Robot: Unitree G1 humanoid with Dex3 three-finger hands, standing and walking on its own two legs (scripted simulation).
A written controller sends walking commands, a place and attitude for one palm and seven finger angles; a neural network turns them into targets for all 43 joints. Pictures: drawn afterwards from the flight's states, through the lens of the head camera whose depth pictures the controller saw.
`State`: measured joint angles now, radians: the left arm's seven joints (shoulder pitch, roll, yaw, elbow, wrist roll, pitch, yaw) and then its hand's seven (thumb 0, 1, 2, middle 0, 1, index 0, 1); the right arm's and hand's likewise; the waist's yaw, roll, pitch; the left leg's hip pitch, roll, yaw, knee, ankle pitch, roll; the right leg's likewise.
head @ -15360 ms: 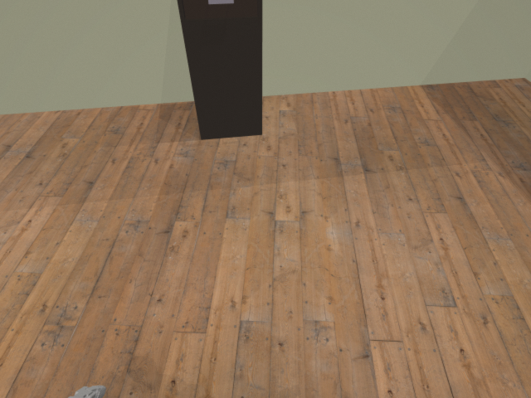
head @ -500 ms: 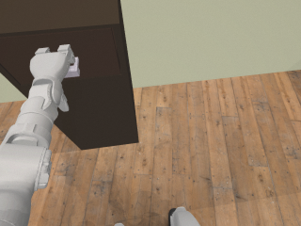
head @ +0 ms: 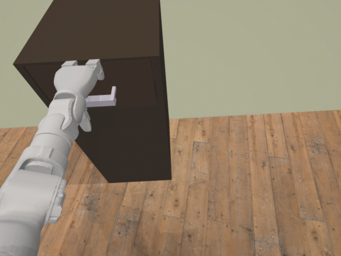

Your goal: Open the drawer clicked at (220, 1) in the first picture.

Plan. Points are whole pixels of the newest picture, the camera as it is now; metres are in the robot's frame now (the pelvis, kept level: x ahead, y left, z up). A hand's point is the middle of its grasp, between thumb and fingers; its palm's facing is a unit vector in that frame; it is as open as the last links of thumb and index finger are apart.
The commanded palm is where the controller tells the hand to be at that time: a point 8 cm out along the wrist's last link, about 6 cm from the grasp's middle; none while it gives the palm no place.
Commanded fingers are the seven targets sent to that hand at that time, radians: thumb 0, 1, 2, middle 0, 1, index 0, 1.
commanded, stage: lift the fingers back up to retry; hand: left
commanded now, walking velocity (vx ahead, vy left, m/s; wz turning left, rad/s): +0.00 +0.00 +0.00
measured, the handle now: (96, 95) +0.55 +0.22 +0.03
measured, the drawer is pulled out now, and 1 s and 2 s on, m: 0.00 0.00 0.00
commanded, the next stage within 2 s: re-aim the fingers above the handle in 0.06 s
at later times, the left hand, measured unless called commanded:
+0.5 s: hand (87, 96) +0.49 +0.21 +0.09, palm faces -0.03 +0.00 -1.00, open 13.9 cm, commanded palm +0.46 +0.22 +0.14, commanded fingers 0.00 -0.50 0.30 -0.30 -1.20 -0.30 -1.20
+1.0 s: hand (86, 96) +0.49 +0.21 +0.09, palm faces -0.01 +0.00 -1.00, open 13.9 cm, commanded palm +0.46 +0.22 +0.14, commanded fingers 0.00 -0.50 0.30 -0.30 -1.20 -0.30 -1.20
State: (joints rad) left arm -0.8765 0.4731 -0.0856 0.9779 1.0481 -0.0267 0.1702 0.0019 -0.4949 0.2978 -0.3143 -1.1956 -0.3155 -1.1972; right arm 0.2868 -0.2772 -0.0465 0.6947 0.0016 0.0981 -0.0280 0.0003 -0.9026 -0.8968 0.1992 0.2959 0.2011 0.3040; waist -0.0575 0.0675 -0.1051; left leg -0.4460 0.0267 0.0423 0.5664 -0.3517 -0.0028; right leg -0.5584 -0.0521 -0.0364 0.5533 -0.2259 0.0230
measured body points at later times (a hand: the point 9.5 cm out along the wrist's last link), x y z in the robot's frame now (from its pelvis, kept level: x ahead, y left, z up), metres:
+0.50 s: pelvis +0.00 -0.01 +0.00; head +0.08 -0.03 +0.44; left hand +0.48 +0.21 +0.14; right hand +0.03 -0.28 -0.14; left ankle -0.06 +0.12 -0.73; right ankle +0.02 -0.14 -0.73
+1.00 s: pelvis +0.00 +0.01 +0.00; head +0.07 -0.01 +0.44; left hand +0.48 +0.21 +0.14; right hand +0.03 -0.27 -0.14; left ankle -0.06 +0.12 -0.73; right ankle +0.02 -0.14 -0.73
